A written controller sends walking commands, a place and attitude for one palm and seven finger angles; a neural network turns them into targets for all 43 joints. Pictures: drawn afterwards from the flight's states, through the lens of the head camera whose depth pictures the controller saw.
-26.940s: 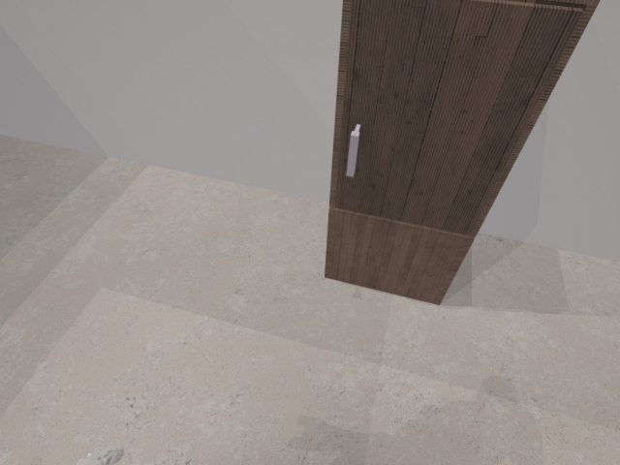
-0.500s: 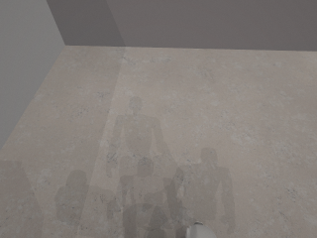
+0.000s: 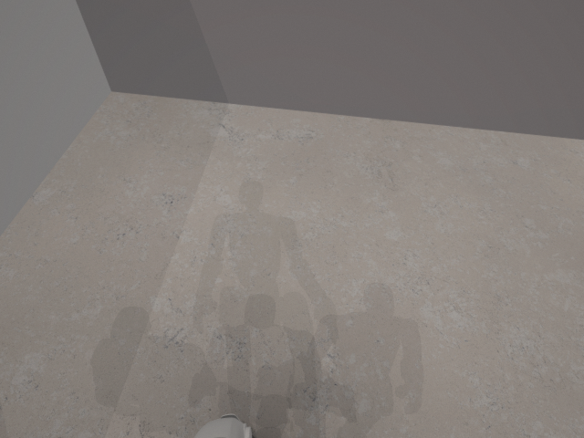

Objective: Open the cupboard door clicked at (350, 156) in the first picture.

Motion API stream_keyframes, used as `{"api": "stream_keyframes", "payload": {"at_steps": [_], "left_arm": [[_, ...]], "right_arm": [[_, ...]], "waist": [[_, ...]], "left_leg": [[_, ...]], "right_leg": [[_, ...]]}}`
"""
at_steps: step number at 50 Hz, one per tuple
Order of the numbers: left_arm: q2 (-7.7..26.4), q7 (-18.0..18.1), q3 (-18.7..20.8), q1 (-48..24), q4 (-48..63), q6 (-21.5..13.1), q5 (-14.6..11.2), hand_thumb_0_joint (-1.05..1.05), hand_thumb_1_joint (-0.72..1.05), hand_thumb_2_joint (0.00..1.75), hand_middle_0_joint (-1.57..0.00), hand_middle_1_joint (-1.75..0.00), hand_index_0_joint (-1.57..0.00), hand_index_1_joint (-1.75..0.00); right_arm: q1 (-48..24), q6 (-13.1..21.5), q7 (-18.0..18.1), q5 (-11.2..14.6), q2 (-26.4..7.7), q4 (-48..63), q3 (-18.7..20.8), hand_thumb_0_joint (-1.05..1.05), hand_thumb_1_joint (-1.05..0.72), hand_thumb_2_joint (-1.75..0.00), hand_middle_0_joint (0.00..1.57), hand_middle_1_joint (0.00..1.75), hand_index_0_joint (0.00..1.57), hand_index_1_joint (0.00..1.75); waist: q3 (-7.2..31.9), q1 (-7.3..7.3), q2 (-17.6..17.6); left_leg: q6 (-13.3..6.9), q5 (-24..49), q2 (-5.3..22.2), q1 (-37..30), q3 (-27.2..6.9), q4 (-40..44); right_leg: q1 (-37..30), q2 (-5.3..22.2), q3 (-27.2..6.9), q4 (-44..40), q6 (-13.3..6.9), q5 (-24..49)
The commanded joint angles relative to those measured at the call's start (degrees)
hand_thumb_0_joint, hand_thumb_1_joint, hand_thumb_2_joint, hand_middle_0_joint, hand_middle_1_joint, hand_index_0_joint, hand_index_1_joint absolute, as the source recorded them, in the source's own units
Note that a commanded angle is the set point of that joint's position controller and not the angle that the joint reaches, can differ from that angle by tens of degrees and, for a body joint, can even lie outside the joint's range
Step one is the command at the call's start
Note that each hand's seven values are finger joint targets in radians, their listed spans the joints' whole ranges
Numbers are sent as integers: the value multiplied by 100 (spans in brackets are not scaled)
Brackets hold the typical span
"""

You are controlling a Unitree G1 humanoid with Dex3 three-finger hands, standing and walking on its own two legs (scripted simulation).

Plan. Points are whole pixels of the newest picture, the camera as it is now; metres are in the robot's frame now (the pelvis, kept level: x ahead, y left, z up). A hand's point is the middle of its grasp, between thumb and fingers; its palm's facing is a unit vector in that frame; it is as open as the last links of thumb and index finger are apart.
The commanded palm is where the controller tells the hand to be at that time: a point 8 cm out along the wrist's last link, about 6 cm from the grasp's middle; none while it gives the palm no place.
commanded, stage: turn to face it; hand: left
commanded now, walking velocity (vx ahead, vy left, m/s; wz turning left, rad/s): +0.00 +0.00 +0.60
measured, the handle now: out of the picture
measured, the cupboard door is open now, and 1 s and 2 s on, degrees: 42 42 42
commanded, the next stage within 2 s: none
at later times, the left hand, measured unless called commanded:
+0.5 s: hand out of the picture +0.12 +0.16 -0.14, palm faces +0.27 -0.91 -0.30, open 7.3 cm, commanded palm none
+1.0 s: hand out of the picture +0.01 +0.14 -0.17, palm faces +0.61 -0.75 -0.27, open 7.4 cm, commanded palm none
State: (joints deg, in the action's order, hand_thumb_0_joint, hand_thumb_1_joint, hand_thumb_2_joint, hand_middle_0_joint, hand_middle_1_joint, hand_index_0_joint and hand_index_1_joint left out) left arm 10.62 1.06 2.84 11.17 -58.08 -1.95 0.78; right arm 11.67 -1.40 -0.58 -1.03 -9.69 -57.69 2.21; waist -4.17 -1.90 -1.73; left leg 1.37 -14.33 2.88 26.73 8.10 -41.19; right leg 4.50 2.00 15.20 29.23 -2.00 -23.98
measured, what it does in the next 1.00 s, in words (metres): walks ahead, turning left: left foot, then right foot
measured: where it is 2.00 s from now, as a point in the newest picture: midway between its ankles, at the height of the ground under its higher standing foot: outside the picture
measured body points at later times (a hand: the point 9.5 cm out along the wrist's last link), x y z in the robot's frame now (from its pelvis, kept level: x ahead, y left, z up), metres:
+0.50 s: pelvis +0.07 -0.07 +0.00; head +0.12 -0.08 +0.45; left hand +0.10 +0.21 -0.12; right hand +0.21 -0.30 -0.15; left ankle +0.06 +0.07 -0.69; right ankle +0.08 -0.18 -0.73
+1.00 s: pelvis +0.09 -0.08 +0.00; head +0.13 -0.03 +0.45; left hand -0.03 +0.18 -0.15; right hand +0.34 -0.21 -0.13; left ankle +0.03 +0.02 -0.73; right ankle +0.15 -0.21 -0.66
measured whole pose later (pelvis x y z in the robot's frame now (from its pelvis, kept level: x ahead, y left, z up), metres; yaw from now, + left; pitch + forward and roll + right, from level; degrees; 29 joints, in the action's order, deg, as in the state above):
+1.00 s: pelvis +0.09 -0.08 +0.00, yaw +36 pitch +1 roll +0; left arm 15.4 0.6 4.1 10.8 -52.7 3.4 0.9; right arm 6.2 -2.0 -0.4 -1.1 -12.6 -50.4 2.2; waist -6.3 1.3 -2.4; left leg -0.9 -15.9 -0.9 16.6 0.2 -31.4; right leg 28.4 5.5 1.2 63.8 5.0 -25.6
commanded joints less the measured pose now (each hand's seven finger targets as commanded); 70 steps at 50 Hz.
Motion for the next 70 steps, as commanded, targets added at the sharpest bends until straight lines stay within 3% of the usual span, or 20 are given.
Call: {"api": "stream_keyframes", "payload": {"at_steps": [1, 2, 3, 8, 19, 20, 21, 22, 27, 35, 39, 40, 41, 42, 48, 57, 58, 60, 64, 70], "left_arm": [[721, 41, 200, 331, 557, 56, -92, 0, 90, 90, -20, -30, -20, -30], [606, 58, 122, 99, 813, 85, -83, 0, 90, 90, -20, -30, -20, -30], [690, 64, 120, -261, 1028, 174, -21, 0, 90, 90, -20, -30, -20, -30], [525, -44, 203, -82, 795, 258, 33, 0, 90, 90, -20, -30, -20, -30], [686, -11, 207, 265, 1039, 235, 0, 0, 90, 90, -20, -30, -20, -30], [929, 24, 268, 505, 1017, 191, 22, 0, 90, 90, -20, -30, -20, -30], [1456, 74, 373, 688, 1014, 139, 109, 0, 90, 90, -20, -30, -20, -30], [1706, 83, 338, 474, 1106, 156, 118, 0, 90, 90, -20, -30, -20, -30], [992, 97, 166, 49, 1165, 89, 60, 0, 90, 90, -20, -30, -20, -30], [1323, 85, 274, 748, 891, 103, 88, 0, 90, 90, -20, -30, -20, -30], [1389, 52, 323, 558, 893, 93, 47, 0, 90, 90, -20, -30, -20, -30], [1365, 26, 315, 417, 968, 101, -3, 0, 90, 90, -20, -30, -20, -30], [957, -33, 218, 232, 1229, 128, -45, 0, 90, 90, -20, -30, -20, -30], [965, 17, 172, -106, 1458, 215, 19, 0, 90, 90, -20, -30, -20, -30], [891, -45, 215, -10, 1043, 372, 35, 0, 90, 90, -20, -30, -20, -30], [818, -44, 215, 229, 1145, 267, -15, 0, 90, 90, -20, -30, -20, -30], [1031, -19, 270, 556, 1108, 205, 9, 0, 90, 90, -20, -30, -20, -30], [1815, 68, 361, 638, 1154, 156, 102, 0, 90, 90, -20, -30, -20, -30], [975, 112, 162, -318, 1348, 153, 39, 0, 90, 90, -20, -30, -20, -30], [1126, 111, 235, 298, 1117, 119, 69, 0, 90, 90, -20, -30, -20, -30]], "right_arm": [[1344, 121, 47, -152, -1228, 242, 272, 0, -90, -90, 20, 30, 20, 30], [1546, 98, 109, -102, -1619, 231, 339, 0, -90, -90, 20, 30, 20, 30], [1385, 86, 161, -61, -1669, 299, 335, 0, -90, -90, 20, 30, 20, 30], [186, 189, 201, -63, -1303, 723, 271, 0, -90, -90, 20, 30, 20, 30], [-257, -26, 82, -33, -1518, 1003, 532, 0, -90, -90, 20, 30, 20, 30], [-322, -40, 59, 10, -1316, 1069, 516, 0, -90, -90, 20, 30, 20, 30], [-316, -43, 26, 56, -926, 1207, 451, 0, -90, -90, 20, 30, 20, 30], [-498, -10, -2, 4, -924, 1328, 438, 0, -90, -90, 20, 30, 20, 30], [-464, -178, -92, 7, -780, 1009, 346, 0, -90, -90, 20, 30, 20, 30], [-1102, -140, -120, 47, -688, 1159, 192, 0, -90, -90, 20, 30, 20, 30], [-501, -59, -74, 23, -900, 1065, 238, 0, -90, -90, 20, 30, 20, 30], [0, -13, -63, -18, -1204, 937, 327, 0, -90, -90, 20, 30, 20, 30], [432, 16, -25, -64, -1908, 881, 521, 0, -90, -90, 20, 30, 20, 30], [743, -54, -14, -1, -2109, 769, 521, 0, -90, -90, 20, 30, 20, 30], [-312, 53, 147, -15, -1556, 1012, 354, 0, -90, -90, 20, 30, 20, 30], [-550, -59, 85, -31, -1599, 1082, 495, 0, -90, -90, 20, 30, 20, 30], [-628, -62, 66, 11, -1442, 1129, 485, 0, -90, -90, 20, 30, 20, 30], [-489, -43, 20, 31, -941, 1321, 409, 0, -90, -90, 20, 30, 20, 30], [-241, -215, -77, -7, -870, 886, 392, 0, -90, -90, 20, 30, 20, 30], [-573, -227, -122, 23, -652, 875, 289, 0, -90, -90, 20, 30, 20, 30]], "waist": [[1074, -399, 1601], [1250, -481, 2021], [1108, -386, 1108], [877, 136, 710], [1011, 289, 1127], [1062, 407, 661], [1053, 509, -921], [771, 518, -1487], [476, 130, -1036], [626, 499, -1063], [1003, 119, -813], [1340, -188, -238], [1495, -439, 1625], [1394, -486, 1414], [693, 161, 997], [706, 365, 1141], [761, 545, 739], [894, 616, -1699], [465, 38, -995], [584, 350, -793]], "left_leg": [[-1050, 3772, 1279, -2387, -2148, 1266], [-1786, 4451, 2281, -2411, -3623, 1811], [-1854, 3000, 2374, -2042, -3797, 1991], [-1072, 1390, 1191, -1117, -2254, 2225], [-785, 864, 588, -590, -2494, 1621], [-528, 310, 282, -40, -2299, 1228], [-68, -965, -469, 1099, -1416, -47], [84, -2107, -631, 1195, -928, -1543], [239, -1015, -160, 920, -764, -2597], [137, -1144, -275, 88, -191, -366], [-67, -218, -411, -1284, -60, 1221], [-291, 1280, 60, -2580, -453, 1638], [-1224, 3737, 1797, -3698, -2768, 1648], [-1729, 4454, 2378, -3368, -2950, 1632], [-1045, 2675, 1031, -1858, -1871, 1984], [-804, 1257, 636, -651, -2417, 1537], [-558, 646, 336, -170, -2252, 1102], [65, -2325, -660, 944, -1000, -1728], [189, -960, -106, 643, -1015, -3185], [286, -1105, -145, 290, -468, -1452]], "right_leg": [[1649, 682, -110, 2699, 419, 1742], [2251, 61, -809, 4028, 463, -1762], [2600, 151, -1463, 4553, 454, -1414], [2536, 282, -1564, 3745, 568, -10], [724, -244, -1175, 179, 538, 632], [5, 128, -1514, -631, 420, 811], [-643, 1620, -3142, -1395, -76, 707], [27, 2724, -3722, -1477, -664, 1638], [133, 1544, -1535, -626, -363, 4231], [-589, 1811, -1140, -234, -416, 5192], [-202, 1760, -722, 782, -118, 5223], [743, 1611, -473, 1751, 169, 4210], [2722, 679, -381, 3150, 630, -236], [3090, 523, -1095, 3730, 590, -1434], [2711, 387, -1514, 3552, 718, 31], [680, -202, -1138, 460, 590, 649], [-24, 47, -1359, -384, 546, 1075], [-282, 2713, -3735, -1376, -537, 1846], [654, 1630, -1842, -987, -408, 2620], [-90, 1748, -1224, -790, -435, 3523]]}}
